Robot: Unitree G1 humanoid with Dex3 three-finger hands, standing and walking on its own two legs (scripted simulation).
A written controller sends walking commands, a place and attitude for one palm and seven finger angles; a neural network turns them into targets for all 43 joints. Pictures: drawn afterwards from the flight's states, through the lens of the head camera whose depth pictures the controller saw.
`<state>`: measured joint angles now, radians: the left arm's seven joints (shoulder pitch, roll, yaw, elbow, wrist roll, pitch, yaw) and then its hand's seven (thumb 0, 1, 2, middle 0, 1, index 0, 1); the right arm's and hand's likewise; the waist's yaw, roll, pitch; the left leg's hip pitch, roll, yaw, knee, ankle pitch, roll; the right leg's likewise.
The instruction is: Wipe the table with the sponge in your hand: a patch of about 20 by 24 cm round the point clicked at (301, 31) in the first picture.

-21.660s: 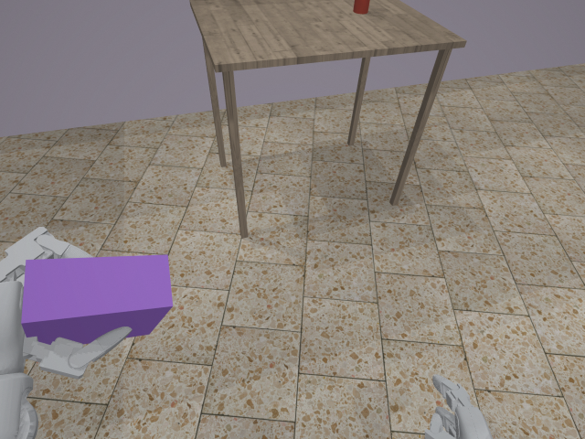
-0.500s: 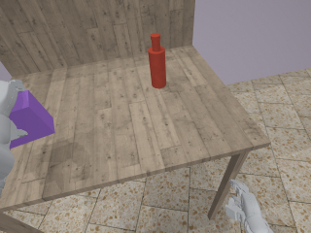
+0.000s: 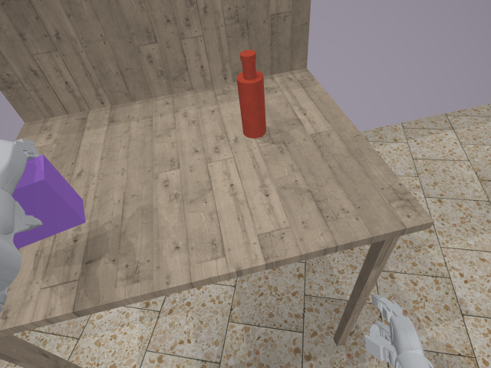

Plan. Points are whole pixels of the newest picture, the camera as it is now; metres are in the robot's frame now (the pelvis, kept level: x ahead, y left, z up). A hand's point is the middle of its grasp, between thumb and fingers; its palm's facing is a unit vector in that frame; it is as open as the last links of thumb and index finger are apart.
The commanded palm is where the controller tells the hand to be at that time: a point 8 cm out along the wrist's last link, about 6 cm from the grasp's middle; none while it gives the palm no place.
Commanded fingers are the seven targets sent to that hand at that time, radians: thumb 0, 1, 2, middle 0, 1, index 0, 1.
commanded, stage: move the sponge above the wiping area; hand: left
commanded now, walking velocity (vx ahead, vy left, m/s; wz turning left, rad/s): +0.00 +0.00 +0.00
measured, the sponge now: (31, 212) +0.26 +0.39 +0.14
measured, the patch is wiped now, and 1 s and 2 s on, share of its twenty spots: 0.05 0.05 0.10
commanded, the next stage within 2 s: lower the sponge onto the table in 0.76 s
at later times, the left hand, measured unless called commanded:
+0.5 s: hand (21, 212) +0.25 +0.37 +0.17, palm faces -0.02 -0.01 -1.00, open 9.6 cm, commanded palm +0.22 +0.34 +0.23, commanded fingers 0.00 0.10 1.30 -1.20 -1.60 -1.20 -1.60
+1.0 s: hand (32, 221) +0.24 +0.37 +0.15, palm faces -0.13 -0.03 -0.99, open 9.5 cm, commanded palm +0.23 +0.35 +0.23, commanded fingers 0.00 0.10 1.30 -1.20 -1.60 -1.20 -1.60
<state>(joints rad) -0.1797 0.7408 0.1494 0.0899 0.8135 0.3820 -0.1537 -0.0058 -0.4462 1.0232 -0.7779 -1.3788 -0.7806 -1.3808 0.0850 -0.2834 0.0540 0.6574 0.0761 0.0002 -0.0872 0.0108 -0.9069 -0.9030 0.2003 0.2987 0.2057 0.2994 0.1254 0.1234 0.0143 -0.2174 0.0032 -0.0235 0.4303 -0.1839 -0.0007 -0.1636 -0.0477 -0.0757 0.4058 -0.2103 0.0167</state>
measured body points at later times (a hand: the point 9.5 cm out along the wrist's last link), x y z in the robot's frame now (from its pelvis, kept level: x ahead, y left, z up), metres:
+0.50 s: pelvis +0.00 -0.01 +0.00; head +0.00 -0.06 +0.45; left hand +0.24 +0.37 +0.22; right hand +0.24 -0.22 -0.09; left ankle +0.03 +0.12 -0.74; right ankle +0.00 -0.13 -0.74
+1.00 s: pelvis +0.00 +0.00 +0.00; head +0.00 -0.05 +0.45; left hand +0.25 +0.37 +0.20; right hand +0.22 -0.22 -0.10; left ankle +0.03 +0.12 -0.74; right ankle +0.00 -0.13 -0.74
